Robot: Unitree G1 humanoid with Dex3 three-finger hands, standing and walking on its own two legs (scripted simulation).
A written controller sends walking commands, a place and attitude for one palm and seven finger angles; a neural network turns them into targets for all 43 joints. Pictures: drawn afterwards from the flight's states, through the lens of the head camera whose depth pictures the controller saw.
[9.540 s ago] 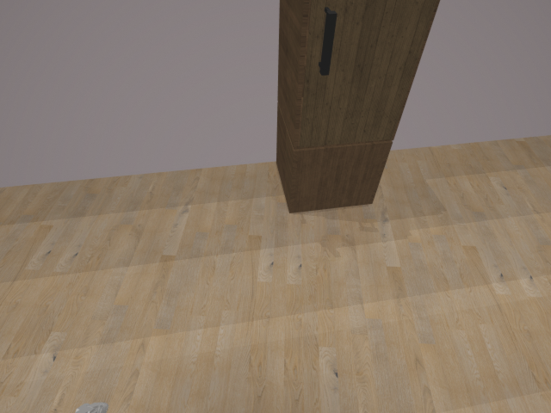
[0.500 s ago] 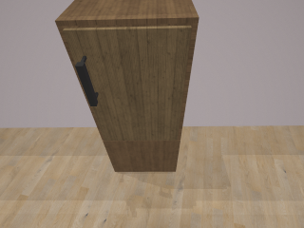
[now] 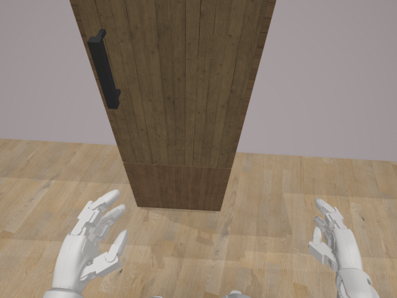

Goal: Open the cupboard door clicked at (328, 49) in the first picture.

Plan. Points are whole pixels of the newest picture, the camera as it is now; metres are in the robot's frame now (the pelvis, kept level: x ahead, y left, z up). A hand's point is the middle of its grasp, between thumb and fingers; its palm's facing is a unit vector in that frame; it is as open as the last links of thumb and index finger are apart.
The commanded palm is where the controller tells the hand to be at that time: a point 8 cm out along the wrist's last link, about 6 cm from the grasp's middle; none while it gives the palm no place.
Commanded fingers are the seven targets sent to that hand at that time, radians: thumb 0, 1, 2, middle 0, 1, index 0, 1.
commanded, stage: raise the hand with hooked fingers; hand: left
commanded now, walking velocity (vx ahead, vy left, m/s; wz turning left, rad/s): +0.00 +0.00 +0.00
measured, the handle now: (108, 71) +0.58 +0.27 +0.13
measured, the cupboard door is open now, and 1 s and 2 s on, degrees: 0 0 0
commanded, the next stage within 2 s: move the hooked fingers beside the handle in 1.70 s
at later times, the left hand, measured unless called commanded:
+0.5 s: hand (70, 219) +0.23 +0.24 +0.08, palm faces +0.05 -1.00 -0.06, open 11.5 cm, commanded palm +0.19 +0.29 +0.08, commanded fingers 0.00 -0.17 0.44 -0.28 -0.99 -0.28 -0.99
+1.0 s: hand (38, 177) +0.27 +0.29 +0.13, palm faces +0.08 -0.99 -0.06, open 13.9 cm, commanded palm +0.24 +0.34 +0.14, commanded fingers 0.00 -0.50 0.30 -0.30 -1.20 -0.30 -1.20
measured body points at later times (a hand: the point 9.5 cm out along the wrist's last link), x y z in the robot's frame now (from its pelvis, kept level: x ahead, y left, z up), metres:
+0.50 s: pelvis +0.00 +0.02 +0.01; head +0.05 +0.02 +0.46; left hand +0.22 +0.29 +0.08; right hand +0.14 -0.22 -0.07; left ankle -0.02 +0.12 -0.68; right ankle +0.03 -0.10 -0.68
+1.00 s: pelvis +0.01 +0.03 +0.04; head +0.03 +0.03 +0.49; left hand +0.26 +0.34 +0.14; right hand +0.19 -0.19 -0.03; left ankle -0.02 +0.12 -0.68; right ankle +0.03 -0.10 -0.68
